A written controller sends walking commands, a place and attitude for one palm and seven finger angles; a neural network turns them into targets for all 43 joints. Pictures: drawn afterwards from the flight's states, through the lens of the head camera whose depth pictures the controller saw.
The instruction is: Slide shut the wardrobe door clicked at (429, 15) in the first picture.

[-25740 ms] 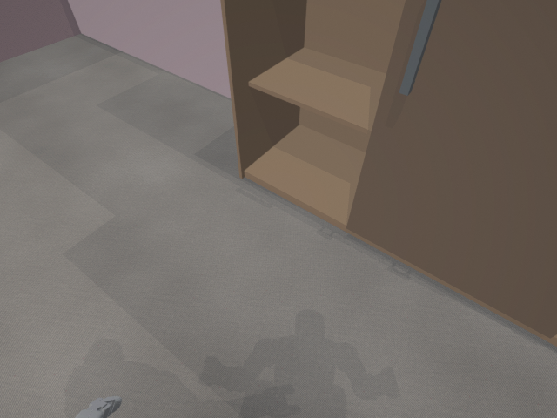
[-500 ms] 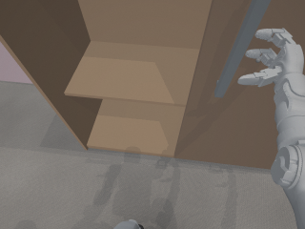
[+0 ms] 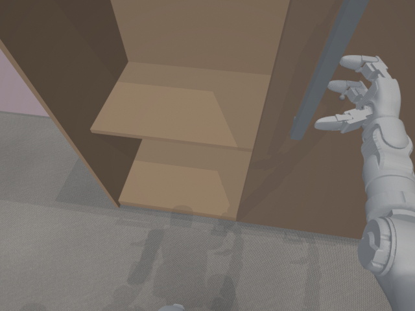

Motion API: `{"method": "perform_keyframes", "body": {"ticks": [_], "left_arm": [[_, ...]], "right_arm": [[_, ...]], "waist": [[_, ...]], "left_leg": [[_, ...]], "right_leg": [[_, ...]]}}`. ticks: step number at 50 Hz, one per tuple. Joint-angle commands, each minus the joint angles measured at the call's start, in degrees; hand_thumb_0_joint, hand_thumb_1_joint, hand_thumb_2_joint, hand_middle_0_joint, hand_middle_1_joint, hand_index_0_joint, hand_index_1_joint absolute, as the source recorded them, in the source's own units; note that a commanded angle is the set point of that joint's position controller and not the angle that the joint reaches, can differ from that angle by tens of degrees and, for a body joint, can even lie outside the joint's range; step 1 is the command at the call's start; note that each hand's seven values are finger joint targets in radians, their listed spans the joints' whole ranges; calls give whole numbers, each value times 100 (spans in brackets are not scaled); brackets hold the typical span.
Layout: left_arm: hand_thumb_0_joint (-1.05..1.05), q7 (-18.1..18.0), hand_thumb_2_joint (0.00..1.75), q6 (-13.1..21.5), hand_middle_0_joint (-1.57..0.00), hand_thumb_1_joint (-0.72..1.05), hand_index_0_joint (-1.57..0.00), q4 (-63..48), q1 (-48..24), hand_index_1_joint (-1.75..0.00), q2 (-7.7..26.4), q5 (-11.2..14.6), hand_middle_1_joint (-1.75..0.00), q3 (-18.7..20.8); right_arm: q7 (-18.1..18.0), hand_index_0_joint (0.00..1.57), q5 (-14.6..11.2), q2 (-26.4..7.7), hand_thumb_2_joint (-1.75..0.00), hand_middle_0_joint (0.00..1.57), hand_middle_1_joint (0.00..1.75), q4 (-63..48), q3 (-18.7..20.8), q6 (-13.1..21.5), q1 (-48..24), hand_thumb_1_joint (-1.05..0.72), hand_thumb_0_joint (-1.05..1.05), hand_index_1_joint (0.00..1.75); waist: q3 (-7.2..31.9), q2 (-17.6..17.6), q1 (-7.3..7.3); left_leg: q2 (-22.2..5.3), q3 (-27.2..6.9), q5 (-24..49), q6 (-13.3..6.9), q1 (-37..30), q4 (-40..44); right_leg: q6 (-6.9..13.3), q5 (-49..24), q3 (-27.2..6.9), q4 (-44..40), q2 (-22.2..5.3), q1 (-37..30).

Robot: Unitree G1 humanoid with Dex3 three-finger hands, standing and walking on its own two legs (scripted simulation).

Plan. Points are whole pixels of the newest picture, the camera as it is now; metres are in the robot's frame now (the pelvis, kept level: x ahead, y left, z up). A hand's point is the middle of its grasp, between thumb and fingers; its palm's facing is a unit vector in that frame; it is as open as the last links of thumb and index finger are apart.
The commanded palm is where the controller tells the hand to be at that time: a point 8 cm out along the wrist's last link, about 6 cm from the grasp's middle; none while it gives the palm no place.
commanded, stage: slide the fingers in behind the handle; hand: right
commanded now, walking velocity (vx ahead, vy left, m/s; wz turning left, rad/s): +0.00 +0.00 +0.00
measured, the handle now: (319, 72) +0.54 -0.11 +0.17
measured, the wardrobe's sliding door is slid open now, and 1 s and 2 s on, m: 0.60 0.60 0.60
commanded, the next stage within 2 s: grip the handle and tug to test in 1.16 s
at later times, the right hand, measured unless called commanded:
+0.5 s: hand (331, 94) +0.50 -0.13 +0.16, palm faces -0.02 +1.00 +0.00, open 13.8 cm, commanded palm +0.47 -0.17 +0.16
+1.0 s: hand (323, 94) +0.49 -0.12 +0.16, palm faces -0.02 +1.00 +0.00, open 13.9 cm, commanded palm +0.47 -0.16 +0.16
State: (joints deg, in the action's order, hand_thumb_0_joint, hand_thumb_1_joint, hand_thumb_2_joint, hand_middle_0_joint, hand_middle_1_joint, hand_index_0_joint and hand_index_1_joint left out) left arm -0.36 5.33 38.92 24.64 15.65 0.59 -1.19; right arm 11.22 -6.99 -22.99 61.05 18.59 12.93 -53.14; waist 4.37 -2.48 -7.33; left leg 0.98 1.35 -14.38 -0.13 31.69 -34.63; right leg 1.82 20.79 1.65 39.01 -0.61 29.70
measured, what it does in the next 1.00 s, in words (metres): stands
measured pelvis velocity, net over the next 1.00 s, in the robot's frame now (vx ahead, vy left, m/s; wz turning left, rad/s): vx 0.00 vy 0.01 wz -0.02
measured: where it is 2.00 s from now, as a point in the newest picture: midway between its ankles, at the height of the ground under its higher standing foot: outside the picture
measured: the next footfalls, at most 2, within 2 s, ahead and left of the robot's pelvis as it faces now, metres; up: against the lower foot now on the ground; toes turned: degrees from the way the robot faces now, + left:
none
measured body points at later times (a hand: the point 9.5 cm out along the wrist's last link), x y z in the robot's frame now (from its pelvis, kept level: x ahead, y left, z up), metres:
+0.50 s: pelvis +0.01 +0.00 +0.00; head +0.07 +0.01 +0.45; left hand +0.06 +0.26 -0.12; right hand +0.49 -0.19 +0.17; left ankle +0.02 +0.12 -0.72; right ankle -0.02 -0.09 -0.72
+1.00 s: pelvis +0.00 +0.01 +0.00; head +0.06 +0.02 +0.45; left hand +0.02 +0.27 -0.12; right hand +0.49 -0.17 +0.16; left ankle +0.02 +0.12 -0.72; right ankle -0.02 -0.09 -0.72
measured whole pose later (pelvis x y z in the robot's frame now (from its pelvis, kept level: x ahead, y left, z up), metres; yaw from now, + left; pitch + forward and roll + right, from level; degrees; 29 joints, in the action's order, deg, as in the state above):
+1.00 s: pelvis +0.00 +0.01 +0.00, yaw -1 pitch +11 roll +1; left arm -0.2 6.2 40.6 23.7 15.2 0.4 -1.1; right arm 7.6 -6.3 -20.2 65.3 15.9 13.1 -57.7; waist 3.3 -2.3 -6.9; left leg 1.0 2.3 -14.4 -1.0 31.5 -34.9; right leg 1.0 19.9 0.6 38.3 -0.6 29.4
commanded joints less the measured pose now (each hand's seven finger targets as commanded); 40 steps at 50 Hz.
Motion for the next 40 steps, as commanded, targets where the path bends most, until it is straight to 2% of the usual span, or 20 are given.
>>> {"method": "perform_keyframes", "body": {"ticks": [1,3,5,7,9,11,15,16,17,21,25,26,27,29,30,33,34,36,37,40], "left_arm": [[0,-69,90,182,-20,90,-20,-401,480,-30,891,38,-30,307],[0,-55,90,172,-20,90,-20,-424,472,-30,899,30,-30,312],[0,-36,90,183,-20,90,-20,-416,407,-30,839,40,-30,313],[0,-9,90,199,-20,90,-20,-402,398,-30,819,38,-30,321],[0,-9,90,198,-20,90,-20,-361,363,-30,802,39,-30,335],[0,-19,90,160,-20,90,-20,-321,398,-30,832,16,-30,320],[0,-16,90,112,-20,90,-20,-387,355,-30,769,-5,-30,279],[0,4,90,113,-20,90,-20,-434,314,-30,727,-10,-30,275],[0,12,90,119,-20,90,-20,-433,304,-30,703,-5,-30,285],[0,-11,90,81,-20,90,-20,-446,309,-30,749,21,-30,295],[0,-10,90,111,-20,90,-20,-457,289,-30,712,30,-30,291],[0,-6,90,127,-20,90,-20,-450,291,-30,719,25,-30,305],[0,-9,90,130,-20,90,-20,-420,291,-30,713,28,-30,288],[0,-26,90,128,-20,90,-20,-386,334,-30,751,22,-30,295],[0,-29,90,138,-20,90,-20,-383,315,-30,742,33,-30,279],[0,-46,90,145,-20,90,-20,-357,385,-30,780,-10,-30,272],[0,-33,90,165,-20,90,-20,-363,358,-30,729,1,-30,263],[0,-21,90,200,-20,90,-20,-355,376,-30,716,-7,-30,275],[0,-30,90,197,-20,90,-20,-339,415,-30,743,-3,-30,287],[0,-24,90,213,-20,90,-20,-362,404,-30,739,12,-30,278]], "right_arm": [[-74,30,-75,-1009,-30,30,120,-1414,-111,315,-3114,50,0,120],[-119,30,-56,-973,-30,30,120,-1477,-98,257,-2955,50,0,120],[-131,30,-75,-633,-30,30,120,-1649,-356,225,-3002,50,0,120],[-147,30,-110,-309,-30,30,120,-1713,-573,182,-2963,50,0,120],[-177,30,-174,-237,-30,30,120,-1589,-547,119,-2905,50,0,120],[-265,30,-168,-535,-30,30,120,-1409,-257,53,-3004,50,0,120],[-444,30,54,-852,-30,30,120,-1290,-18,100,-2964,50,0,120],[-434,30,124,-597,-30,30,120,-1493,-299,159,-3052,50,0,120],[-423,30,125,-432,-30,30,120,-1377,-380,164,-2956,50,0,120],[-339,30,26,-600,-30,30,120,-1242,-256,153,-3048,50,0,120],[-258,30,-16,-263,-30,30,120,-1483,-554,148,-3275,50,0,120],[-275,30,-12,-305,-30,30,120,-1466,-495,145,-3189,50,0,120],[-271,30,-44,-134,-30,30,120,-1293,-624,119,-3178,50,0,120],[-313,30,-74,-409,-30,30,120,-1199,-391,125,-3272,50,0,120],[-317,30,-95,-279,-30,30,120,-1110,-473,114,-3323,50,0,120],[-447,30,14,-840,-30,30,120,-1093,-48,235,-3419,50,0,120],[-439,30,82,-695,-30,30,120,-1186,-270,291,-3583,50,0,120],[-425,30,125,-546,-30,30,120,-1093,-368,342,-3496,50,0,120],[-436,30,146,-776,-30,30,120,-1030,-189,365,-3403,50,0,120],[-363,30,82,-604,-30,30,120,-1064,-334,384,-3508,50,0,120]], "waist": [[2033,-114,-93],[2099,-198,-19],[2135,-366,-63],[2158,-259,-80],[2038,-54,-79],[1989,260,-56],[1931,68,71],[2021,-119,30],[1992,-80,17],[2036,231,-41],[2241,-155,-79],[2253,-142,-45],[2074,36,-115],[1998,243,-114],[1916,278,-130],[2030,286,-37],[2067,-6,-101],[2007,60,-128],[2024,104,-76],[2168,0,-126]], "left_leg": [[163,99,1491,-117,-959,191],[165,110,1621,-152,-1000,156],[157,126,1719,-139,-904,156],[166,156,1723,-125,-817,158],[174,160,1796,-113,-840,178],[163,146,1826,-110,-1058,179],[114,91,1917,-140,-1249,110],[108,88,1952,-136,-1177,87],[114,93,1921,-137,-1097,96],[125,45,1918,-122,-1277,136],[123,63,1938,-132,-1170,130],[129,61,1879,-131,-1121,148],[139,73,1795,-118,-1066,186],[139,54,1699,-107,-1168,214],[136,40,1615,-106,-1173,233],[116,-9,1584,-109,-1348,202],[101,-42,1592,-98,-1280,202],[102,-34,1485,-87,-1180,221],[106,-34,1492,-101,-1229,209],[114,-47,1535,-99,-1252,217]], "right_leg": [[-75,-1965,-334,-499,-2,-1217],[-80,-2244,-339,-467,6,-1340],[-126,-2538,-365,-444,-24,-1576],[-169,-2791,-420,-421,-58,-1736],[-145,-2796,-403,-410,-51,-1666],[-112,-2425,-360,-474,4,-1351],[-68,-2264,-271,-487,83,-1058],[-77,-2369,-263,-464,84,-1182],[-80,-2377,-270,-426,78,-1242],[-39,-2087,-240,-441,90,-1064],[-66,-2265,-278,-411,95,-1337],[-66,-2239,-286,-393,90,-1358],[-59,-2096,-286,-422,80,-1279],[-27,-1823,-276,-461,101,-1044],[-21,-1662,-254,-486,119,-967],[7,-1549,-231,-500,149,-774],[2,-1544,-215,-481,163,-845],[3,-1440,-207,-463,151,-828],[1,-1452,-216,-468,144,-798],[0,-1468,-205,-460,146,-894]]}}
